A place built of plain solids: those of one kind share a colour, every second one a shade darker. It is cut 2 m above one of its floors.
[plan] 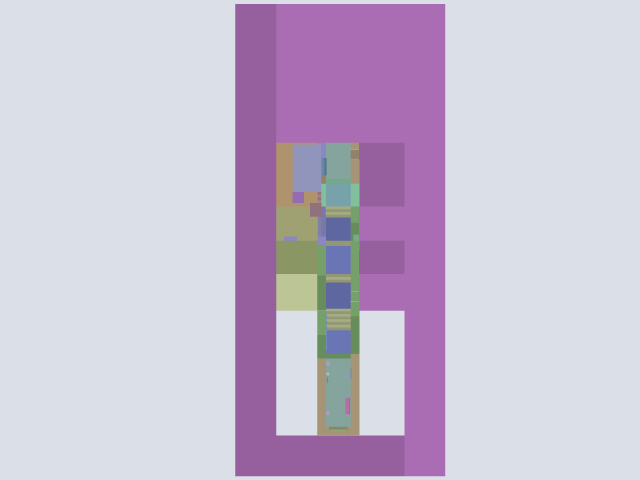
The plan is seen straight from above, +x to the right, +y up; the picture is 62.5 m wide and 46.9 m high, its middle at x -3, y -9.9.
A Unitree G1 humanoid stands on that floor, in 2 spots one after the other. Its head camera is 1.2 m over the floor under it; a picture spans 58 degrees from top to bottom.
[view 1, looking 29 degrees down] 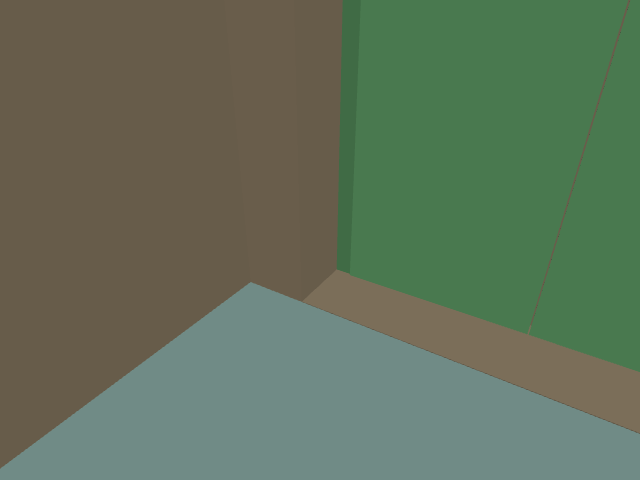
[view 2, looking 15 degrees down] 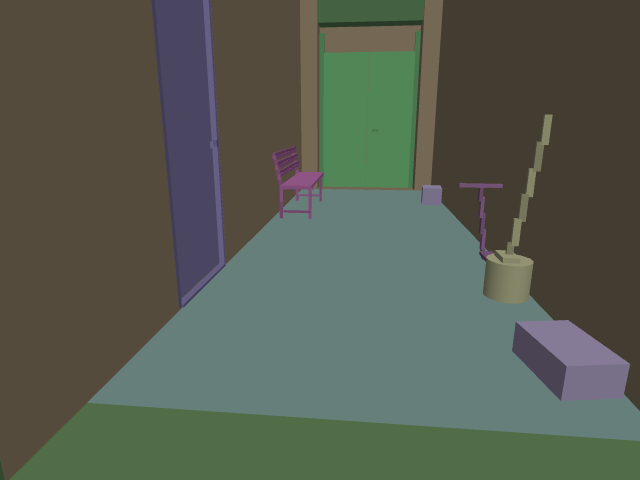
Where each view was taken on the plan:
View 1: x -1.21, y -26.84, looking -58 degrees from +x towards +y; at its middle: wall_pend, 1.97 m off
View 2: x -1.21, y -19.93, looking -84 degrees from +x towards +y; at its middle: floor_pend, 4.64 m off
